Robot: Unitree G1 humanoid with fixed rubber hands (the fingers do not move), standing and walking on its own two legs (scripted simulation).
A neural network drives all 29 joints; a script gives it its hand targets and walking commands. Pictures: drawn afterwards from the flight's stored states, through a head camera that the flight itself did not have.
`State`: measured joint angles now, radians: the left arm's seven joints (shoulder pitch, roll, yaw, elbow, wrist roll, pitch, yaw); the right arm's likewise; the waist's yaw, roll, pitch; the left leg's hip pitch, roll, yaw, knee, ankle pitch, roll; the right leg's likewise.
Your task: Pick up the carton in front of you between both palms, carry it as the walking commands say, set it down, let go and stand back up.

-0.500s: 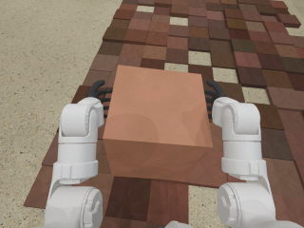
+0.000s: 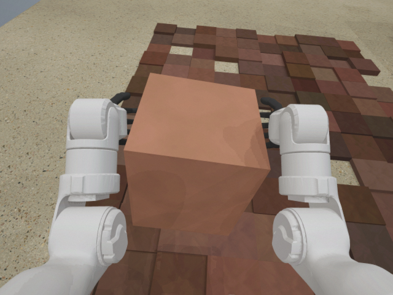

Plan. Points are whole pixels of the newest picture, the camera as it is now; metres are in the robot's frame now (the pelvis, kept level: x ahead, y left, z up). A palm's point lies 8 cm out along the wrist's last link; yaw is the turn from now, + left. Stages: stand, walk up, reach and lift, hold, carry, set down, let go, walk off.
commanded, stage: carry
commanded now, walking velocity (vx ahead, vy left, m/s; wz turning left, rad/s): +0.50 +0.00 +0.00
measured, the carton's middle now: (191, 159) +0.37 +0.00 +0.08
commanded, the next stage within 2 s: none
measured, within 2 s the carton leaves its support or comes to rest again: neither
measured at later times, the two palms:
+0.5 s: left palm (127, 67) +0.64 +0.16 +0.13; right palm (236, 65) +0.67 -0.14 +0.13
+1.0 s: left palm out of the picture +0.94 +0.18 +0.23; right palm out of the picture +0.92 -0.11 +0.23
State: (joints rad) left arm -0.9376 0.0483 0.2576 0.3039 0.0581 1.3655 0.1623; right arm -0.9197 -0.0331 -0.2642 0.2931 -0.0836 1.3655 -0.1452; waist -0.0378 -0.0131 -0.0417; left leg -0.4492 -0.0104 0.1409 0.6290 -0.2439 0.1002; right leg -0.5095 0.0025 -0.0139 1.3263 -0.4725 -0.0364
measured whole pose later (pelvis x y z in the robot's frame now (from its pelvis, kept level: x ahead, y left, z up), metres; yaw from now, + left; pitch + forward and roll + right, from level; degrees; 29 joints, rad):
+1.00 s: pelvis +0.55 +0.05 +0.06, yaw +1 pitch +5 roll -2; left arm -0.94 0.01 0.28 0.21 0.08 1.36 0.19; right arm -0.89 -0.03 -0.25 0.20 -0.07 1.38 -0.18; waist -0.06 0.01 -0.04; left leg -0.31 0.01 0.09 0.48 -0.23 -0.05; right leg -0.62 -0.01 -0.04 0.89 -0.36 -0.02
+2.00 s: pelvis +1.16 +0.02 +0.04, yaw +0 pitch +2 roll +3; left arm -0.27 -0.14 0.15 -0.17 0.15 1.22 0.12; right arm -0.31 0.13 -0.11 -0.13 -0.14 1.28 -0.17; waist -0.03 -0.01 -0.22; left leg -0.06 0.05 0.13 0.57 -0.51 -0.06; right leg -0.38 -0.09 -0.15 0.43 -0.09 -0.01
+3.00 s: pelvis +1.74 +0.02 +0.05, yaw +2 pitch +3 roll +0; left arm -0.93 0.00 0.19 0.15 0.01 1.33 0.23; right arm -0.97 -0.04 -0.33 0.17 -0.09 1.33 -0.18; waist 0.13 -0.01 0.05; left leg -0.55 0.00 0.03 1.14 -0.52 0.07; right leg -0.35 0.01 -0.13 0.60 -0.31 -0.03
